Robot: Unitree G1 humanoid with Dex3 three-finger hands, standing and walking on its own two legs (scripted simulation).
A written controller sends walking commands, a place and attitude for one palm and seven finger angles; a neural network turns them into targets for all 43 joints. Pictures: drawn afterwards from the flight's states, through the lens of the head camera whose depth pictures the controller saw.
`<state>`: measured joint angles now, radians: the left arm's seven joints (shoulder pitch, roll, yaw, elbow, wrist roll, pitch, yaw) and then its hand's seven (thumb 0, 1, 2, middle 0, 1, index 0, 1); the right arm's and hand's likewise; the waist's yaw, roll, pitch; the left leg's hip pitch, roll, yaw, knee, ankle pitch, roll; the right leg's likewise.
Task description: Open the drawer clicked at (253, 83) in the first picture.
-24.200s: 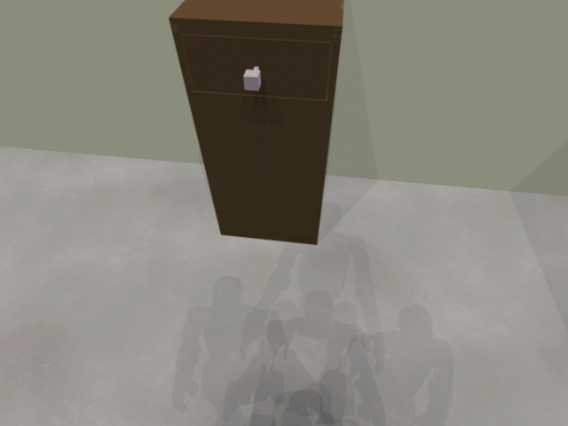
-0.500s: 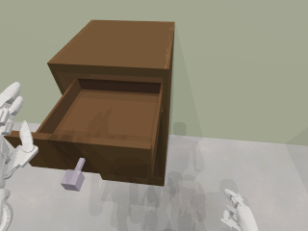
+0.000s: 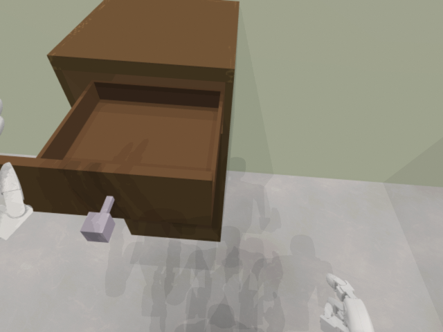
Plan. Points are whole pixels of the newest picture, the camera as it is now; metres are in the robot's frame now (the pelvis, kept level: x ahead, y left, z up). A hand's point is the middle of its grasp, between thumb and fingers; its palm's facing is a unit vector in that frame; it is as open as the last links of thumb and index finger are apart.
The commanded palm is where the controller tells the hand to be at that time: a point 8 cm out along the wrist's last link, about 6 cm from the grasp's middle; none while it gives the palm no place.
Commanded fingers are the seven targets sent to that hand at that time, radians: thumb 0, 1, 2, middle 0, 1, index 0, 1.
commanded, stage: step back with the hand held close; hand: left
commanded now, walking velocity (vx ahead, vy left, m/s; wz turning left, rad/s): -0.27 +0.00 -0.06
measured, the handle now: (102, 217) +0.30 +0.23 +0.04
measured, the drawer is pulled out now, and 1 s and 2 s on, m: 0.30 0.30 0.30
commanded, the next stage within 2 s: stop stepping back and stand still in 0.50 s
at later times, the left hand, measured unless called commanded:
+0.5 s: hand out of the picture +0.08 +0.27 +0.20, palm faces +0.44 -0.81 -0.40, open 7.4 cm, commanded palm +0.00 +0.31 +0.23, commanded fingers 0.00 0.90 0.90 -0.20 -0.30 -0.20 -0.30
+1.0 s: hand out of the picture -0.04 +0.24 +0.22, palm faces +0.38 -0.84 -0.38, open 7.4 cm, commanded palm -0.09 +0.29 +0.23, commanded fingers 0.00 0.90 0.90 -0.20 -0.30 -0.20 -0.30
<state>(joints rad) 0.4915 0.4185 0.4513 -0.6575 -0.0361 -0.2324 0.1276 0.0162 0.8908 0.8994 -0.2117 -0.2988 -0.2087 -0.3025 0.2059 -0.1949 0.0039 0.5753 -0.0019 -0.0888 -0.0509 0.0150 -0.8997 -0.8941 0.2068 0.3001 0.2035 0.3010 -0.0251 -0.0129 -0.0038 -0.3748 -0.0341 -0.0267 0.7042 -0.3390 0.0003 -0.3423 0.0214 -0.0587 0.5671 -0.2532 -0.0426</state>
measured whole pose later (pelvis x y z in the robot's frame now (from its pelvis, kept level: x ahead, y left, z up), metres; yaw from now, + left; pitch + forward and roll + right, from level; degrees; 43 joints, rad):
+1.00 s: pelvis -0.23 +0.01 +0.00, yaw -2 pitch +2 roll -1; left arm 0.57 0.41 0.43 -0.70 -0.04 -0.19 0.14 0.01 0.89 0.90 -0.21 -0.30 -0.21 -0.30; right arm 0.31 -0.24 -0.01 0.64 0.00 -0.11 -0.08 0.02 -0.90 -0.89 0.21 0.30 0.20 0.30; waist -0.03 -0.04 -0.10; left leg -0.33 0.06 0.06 0.60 -0.36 0.02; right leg -0.25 -0.01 -0.10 0.50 -0.29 -0.02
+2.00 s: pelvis -0.22 +0.01 +0.01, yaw +3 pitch -1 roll +0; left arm 0.30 0.27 0.01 1.05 0.00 0.04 0.01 0.00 0.93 0.90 -0.20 -0.30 -0.20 -0.30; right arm 0.31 -0.20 -0.01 1.04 -0.01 0.03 -0.02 0.01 -0.90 -0.89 0.20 0.30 0.20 0.30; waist 0.01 0.02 0.09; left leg -0.22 0.01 -0.03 0.46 -0.22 -0.02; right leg -0.22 0.00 0.02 0.46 -0.22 0.00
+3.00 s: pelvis -0.21 +0.01 +0.02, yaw +2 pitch -2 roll +0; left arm 0.08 0.33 0.01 1.11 0.01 0.00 0.00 0.01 0.91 0.90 -0.20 -0.30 -0.20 -0.30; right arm 0.10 -0.33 -0.02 1.11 -0.01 0.01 0.00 0.01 -0.90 -0.89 0.21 0.30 0.20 0.30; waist -0.01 0.02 0.10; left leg -0.11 0.02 -0.01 0.31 -0.17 -0.02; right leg -0.13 0.01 0.03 0.32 -0.17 0.00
